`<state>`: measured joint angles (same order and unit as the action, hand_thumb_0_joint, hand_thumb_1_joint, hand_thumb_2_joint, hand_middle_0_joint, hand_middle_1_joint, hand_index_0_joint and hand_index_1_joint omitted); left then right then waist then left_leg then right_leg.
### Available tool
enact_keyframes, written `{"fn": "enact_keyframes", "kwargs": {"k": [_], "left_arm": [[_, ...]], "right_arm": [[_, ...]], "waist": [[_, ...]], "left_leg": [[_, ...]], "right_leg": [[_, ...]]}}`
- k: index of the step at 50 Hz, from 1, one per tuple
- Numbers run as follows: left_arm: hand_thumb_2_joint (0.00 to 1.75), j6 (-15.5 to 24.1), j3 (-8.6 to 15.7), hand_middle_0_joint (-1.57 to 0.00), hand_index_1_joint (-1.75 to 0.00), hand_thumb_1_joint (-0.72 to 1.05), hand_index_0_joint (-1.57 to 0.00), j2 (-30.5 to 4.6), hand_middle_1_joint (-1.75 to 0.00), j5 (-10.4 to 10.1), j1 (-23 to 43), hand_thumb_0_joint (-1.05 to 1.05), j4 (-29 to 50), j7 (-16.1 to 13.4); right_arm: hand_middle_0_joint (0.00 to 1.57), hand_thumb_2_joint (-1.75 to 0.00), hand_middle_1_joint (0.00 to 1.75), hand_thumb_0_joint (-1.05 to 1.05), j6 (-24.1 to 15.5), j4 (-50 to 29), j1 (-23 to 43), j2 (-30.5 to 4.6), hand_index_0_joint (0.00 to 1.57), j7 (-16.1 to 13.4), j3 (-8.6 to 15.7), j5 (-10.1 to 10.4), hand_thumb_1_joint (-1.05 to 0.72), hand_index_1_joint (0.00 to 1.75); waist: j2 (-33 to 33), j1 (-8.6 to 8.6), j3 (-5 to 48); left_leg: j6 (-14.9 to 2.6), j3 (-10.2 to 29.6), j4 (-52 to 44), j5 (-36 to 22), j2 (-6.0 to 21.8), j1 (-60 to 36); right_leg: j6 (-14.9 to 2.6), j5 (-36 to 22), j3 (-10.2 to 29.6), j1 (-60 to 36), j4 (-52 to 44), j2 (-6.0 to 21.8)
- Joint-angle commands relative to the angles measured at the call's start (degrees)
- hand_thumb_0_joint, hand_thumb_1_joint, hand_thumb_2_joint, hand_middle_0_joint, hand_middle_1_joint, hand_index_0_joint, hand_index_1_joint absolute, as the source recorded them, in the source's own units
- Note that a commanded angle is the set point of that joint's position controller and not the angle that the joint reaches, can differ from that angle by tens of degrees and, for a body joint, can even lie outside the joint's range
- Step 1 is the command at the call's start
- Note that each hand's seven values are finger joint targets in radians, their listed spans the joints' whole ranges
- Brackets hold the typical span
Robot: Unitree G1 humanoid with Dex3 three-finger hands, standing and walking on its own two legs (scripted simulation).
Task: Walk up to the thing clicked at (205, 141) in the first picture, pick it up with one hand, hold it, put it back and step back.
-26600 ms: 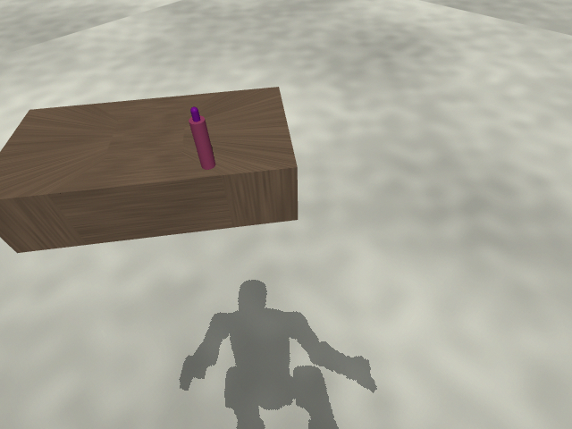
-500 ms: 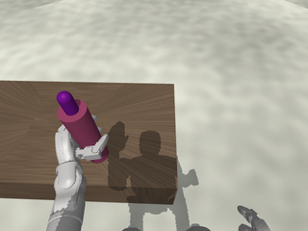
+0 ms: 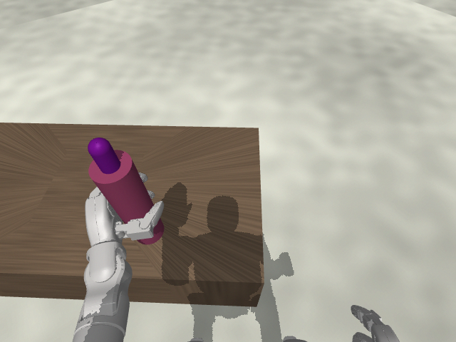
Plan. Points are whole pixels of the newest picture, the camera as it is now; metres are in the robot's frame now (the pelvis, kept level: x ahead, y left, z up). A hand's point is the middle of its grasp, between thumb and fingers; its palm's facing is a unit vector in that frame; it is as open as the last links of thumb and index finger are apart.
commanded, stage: hold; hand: left
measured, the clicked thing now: (129, 196) +0.34 +0.19 +0.09
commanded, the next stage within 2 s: crouch in 1.94 s
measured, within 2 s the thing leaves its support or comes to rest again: neither
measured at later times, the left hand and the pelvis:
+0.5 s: hand (141, 207) +0.34 +0.17 +0.06, palm faces +0.26 -0.97 +0.01, open 8.2 cm; pelvis +0.00 +0.00 +0.00, yaw +0 degrees
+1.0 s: hand (139, 208) +0.33 +0.17 +0.06, palm faces +0.27 -0.96 +0.01, open 8.2 cm; pelvis +0.00 +0.00 +0.00, yaw +0 degrees
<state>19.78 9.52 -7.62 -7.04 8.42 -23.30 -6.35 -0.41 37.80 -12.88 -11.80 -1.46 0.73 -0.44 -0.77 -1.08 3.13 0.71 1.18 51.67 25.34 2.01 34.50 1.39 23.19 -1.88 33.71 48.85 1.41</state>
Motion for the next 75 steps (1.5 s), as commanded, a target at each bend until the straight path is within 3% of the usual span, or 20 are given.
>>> {"fn": "enact_keyframes", "kwargs": {"k": [1, 4, 7, 9, 14, 16, 18, 22, 26, 28, 30, 32, 37, 41, 42, 45, 48, 59, 71, 75], "left_arm": [[1.24, 4.5, 2.1, -1.21, -1.36, 0.31, -1.26, -7.5, -1.38, 0.0, 15.6, 0.00, 15.6, -0.3], [1.25, 4.2, 2.7, -1.22, -1.37, 0.29, -1.26, -7.5, -1.39, 0.0, 14.6, 0.00, 14.6, -0.4], [1.26, 3.9, 0.4, -1.23, -1.38, 0.29, -1.27, -5.3, -1.40, -0.1, 15.2, 0.00, 13.9, -0.1], [1.26, 3.9, 1.8, -1.24, -1.38, 0.30, -1.27, -6.9, -1.40, 0.1, 15.6, 0.00, 12.4, 0.0], [1.26, 4.2, 1.3, -1.25, -1.39, 0.31, -1.29, -7.0, -1.41, 0.2, 15.3, 0.00, 16.0, -0.4], [1.26, 4.1, -0.2, -1.25, -1.39, 0.29, -1.28, -4.9, -1.41, 0.0, 14.7, 0.00, 15.3, -0.3], [1.27, 4.0, 1.4, -1.25, -1.40, 0.30, -1.29, -6.5, -1.41, 0.1, 14.9, 0.00, 15.6, -0.7], [1.28, 3.6, 0.2, -1.26, -1.40, 0.33, -1.30, -5.1, -1.42, 0.2, 15.0, 0.00, 14.4, -0.8], [1.27, 3.6, 0.5, -1.25, -1.39, 0.33, -1.29, -5.1, -1.41, 0.3, 13.3, 0.00, 14.2, -0.9], [1.27, 3.8, 1.3, -1.25, -1.40, 0.29, -1.29, -6.4, -1.42, 0.3, 15.5, 0.00, 16.5, -1.0], [1.26, 3.7, -0.4, -1.25, -1.39, 0.30, -1.29, -4.8, -1.41, 0.3, 14.6, 0.00, 16.3, -0.9], [1.27, 3.3, 0.5, -1.26, -1.40, 0.32, -1.29, -5.1, -1.41, 0.2, 13.0, 0.00, 13.4, -0.9], [1.28, 3.8, 0.1, -1.27, -1.41, 0.31, -1.30, -5.8, -1.43, 0.6, 16.4, 0.00, 17.0, -1.2], [1.29, 3.8, 1.6, -1.27, -1.42, 0.32, -1.31, -6.1, -1.44, 0.2, 14.4, 0.00, 15.3, -1.1], [1.28, 3.7, 0.2, -1.28, -1.42, 0.34, -1.32, -5.1, -1.44, 0.4, 14.4, 0.00, 14.6, -1.0], [1.28, 3.8, 1.2, -1.28, -1.42, 0.32, -1.32, -6.1, -1.44, 0.3, 15.0, 0.00, 15.0, -0.8], [1.29, 3.7, -0.3, -1.29, -1.43, 0.33, -1.33, -4.9, -1.45, 0.2, 15.2, 0.00, 16.1, -0.7], [1.30, 3.6, 0.8, -1.28, -1.43, 0.33, -1.32, -5.6, -1.44, 0.4, 14.8, 0.00, 15.2, -0.9], [1.28, 3.5, -0.2, -1.26, -1.41, 0.33, -1.30, -5.1, -1.42, 0.2, 14.2, 0.00, 16.3, -1.0], [1.29, 3.3, 0.2, -1.27, -1.41, 0.34, -1.31, -4.9, -1.43, 0.3, 13.5, 0.00, 14.7, -1.0]], "right_arm": [[0.20, -0.90, 0.30, 0.00, -2.2, -7.3, 1.0, -7.4, 0.20, -0.5, 2.8, -0.3, -0.89, 0.30], [0.20, -0.90, 0.30, 0.00, -2.2, -7.2, 1.3, -7.3, 0.20, -0.6, 2.7, -0.1, -0.89, 0.30], [0.20, -0.90, 0.30, 0.00, -2.2, -7.4, 1.7, -7.3, 0.20, -0.6, 2.7, -0.2, -0.90, 0.30], [0.20, -0.90, 0.30, 0.00, -2.1, -7.0, 1.9, -7.1, 0.20, -0.6, 2.7, -0.2, -0.90, 0.30], [0.20, -0.90, 0.30, 0.00, -2.3, -7.6, 1.3, -7.4, 0.20, -0.5, 2.8, -0.2, -0.90, 0.30], [0.20, -0.90, 0.30, 0.00, -2.4, -7.4, 1.7, -6.9, 0.20, -0.4, 2.5, -0.2, -0.90, 0.30], [0.20, -0.90, 0.30, 0.00, -2.4, -7.2, 1.3, -7.3, 0.20, -0.5, 2.8, -0.2, -0.90, 0.30], [0.20, -0.90, 0.30, 0.00, -2.4, -7.4, 2.3, -6.8, 0.20, -0.6, 2.4, -0.2, -0.90, 0.30], [0.20, -0.90, 0.30, 0.00, -2.4, -8.0, 2.9, -6.8, 0.20, -0.6, 2.4, -0.1, -0.90, 0.30], [0.20, -0.90, 0.30, 0.00, -2.3, -7.9, 2.4, -6.8, 0.20, -0.6, 2.3, -0.1, -0.90, 0.30], [0.20, -0.90, 0.30, 0.00, -2.3, -7.5, 1.9, -6.9, 0.20, -0.7, 2.4, -0.2, -0.90, 0.30], [0.20, -0.90, 0.30, 0.00, -2.4, -7.3, 2.3, -7.0, 0.20, -0.7, 2.5, -0.1, -0.90, 0.30], [0.20, -0.90, 0.30, 0.00, -2.3, -7.4, 2.2, -6.6, 0.20, -0.7, 2.3, -0.3, -0.90, 0.30], [0.20, -0.90, 0.30, 0.00, -2.3, -7.1, 2.0, -6.9, 0.20, -0.8, 2.6, -0.3, -0.90, 0.30], [0.20, -0.90, 0.30, 0.00, -2.2, -7.1, 2.1, -6.8, 0.20, -0.8, 2.4, -0.3, -0.90, 0.30], [0.20, -0.90, 0.30, 0.00, -2.3, -7.1, 2.2, -6.5, 0.20, -0.8, 2.4, -0.3, -0.90, 0.30], [0.20, -0.90, 0.30, 0.00, -2.4, -7.5, 2.5, -6.9, 0.20, -0.7, 2.6, -0.2, -0.90, 0.30], [0.20, -0.90, 0.30, 0.00, -2.6, -7.7, 3.2, -6.7, 0.20, -0.7, 2.4, -0.1, -0.90, 0.30], [0.20, -0.90, 0.30, 0.00, -2.7, -7.4, 1.7, -6.9, 0.20, -0.8, 2.5, -0.1, -0.90, 0.30], [0.20, -0.90, 0.30, 0.00, -2.8, -7.3, 2.4, -6.8, 0.20, -0.7, 2.5, -0.2, -0.90, 0.30]], "waist": [[-0.8, -0.12, 17.7], [-0.2, -0.06, 16.0], [0.9, -0.99, 14.1], [0.6, -0.75, 13.3], [-1.1, 0.06, 18.1], [-0.1, -0.48, 15.7], [-0.1, -0.11, 16.7], [0.2, -0.71, 13.2], [1.6, 0.24, 13.6], [-0.2, 0.17, 15.4], [-0.3, -0.23, 16.5], [1.6, -0.28, 13.1], [-1.2, -0.14, 15.9], [-0.1, -0.02, 15.6], [0.6, -0.44, 15.3], [0.3, 0.02, 14.9], [0.3, -0.47, 14.6], [-0.4, -0.04, 13.0], [0.8, -0.43, 15.7], [0.7, -0.17, 12.9]], "left_leg": [[-0.18, -0.3, -7.7, -18.3, -1.1, -9.0], [-0.28, -0.4, -8.1, -16.6, -1.1, -8.3], [-0.41, -0.3, -8.5, -14.5, -1.0, -7.5], [-0.59, -0.6, -8.1, -13.2, -1.3, -6.4], [-0.19, -0.4, -8.6, -16.6, -1.2, -9.8], [-0.16, -0.2, -8.5, -16.8, -1.0, -9.3], [-0.23, -0.2, -8.6, -16.6, -1.0, -9.2], [-0.35, -0.2, -9.5, -12.8, -1.1, -8.1], [-0.55, -0.7, -9.6, -11.4, -1.5, -6.9], [-0.45, -0.9, -9.4, -13.2, -1.6, -8.5], [-0.26, -0.7, -9.2, -15.9, -1.4, -9.8], [-0.57, -0.6, -9.0, -14.6, -1.3, -7.5], [-0.36, -1.0, -9.1, -15.2, -1.6, -9.4], [-0.41, -0.7, -9.0, -16.0, -1.4, -9.1], [-0.48, -0.8, -8.9, -15.9, -1.4, -9.0], [-0.60, -0.9, -8.9, -14.8, -1.6, -8.2], [-0.51, -0.7, -9.7, -13.6, -1.4, -9.1], [-0.37, -0.5, -10.5, -10.6, -1.4, -8.3], [-0.45, -0.4, -9.2, -16.1, -1.2, -9.5], [-0.37, -0.2, -10.0, -13.2, -1.1, -8.4]], "right_leg": [[-1.78, -18.1, -0.9, -9.7, -5.5, -1.9], [-1.68, -16.9, -0.8, -9.3, -6.1, -2.0], [-1.63, -15.2, -0.9, -8.2, -6.5, -2.1], [-1.52, -14.2, -0.6, -7.6, -7.0, -1.8], [-1.82, -16.7, -0.8, -10.1, -6.3, -1.9], [-1.70, -16.8, -1.1, -9.3, -6.3, -2.1], [-1.77, -16.6, -1.0, -9.8, -6.5, -2.0], [-1.69, -13.3, -1.1, -8.1, -7.1, -1.9], [-1.53, -12.3, -0.8, -9.8, -8.0, -1.7], [-1.51, -14.2, -0.5, -10.6, -7.8, -1.6], [-1.60, -16.5, -0.8, -10.7, -7.3, -1.8], [-1.44, -15.3, -0.8, -9.5, -7.8, -1.7], [-1.51, -16.2, -0.4, -10.7, -7.8, -1.5], [-1.49, -16.6, -0.7, -10.5, -7.6, -1.7], [-1.37, -16.9, -0.6, -10.7, -7.7, -1.6], [-1.36, -15.9, -0.4, -10.6, -8.0, -1.5], [-1.53, -14.5, -0.7, -10.3, -8.1, -1.7], [-1.71, -11.3, -1.0, -9.0, -8.4, -1.8], [-1.50, -16.7, -0.9, -10.6, -7.5, -1.8], [-1.64, -13.6, -1.1, -9.0, -7.6, -1.9]]}}
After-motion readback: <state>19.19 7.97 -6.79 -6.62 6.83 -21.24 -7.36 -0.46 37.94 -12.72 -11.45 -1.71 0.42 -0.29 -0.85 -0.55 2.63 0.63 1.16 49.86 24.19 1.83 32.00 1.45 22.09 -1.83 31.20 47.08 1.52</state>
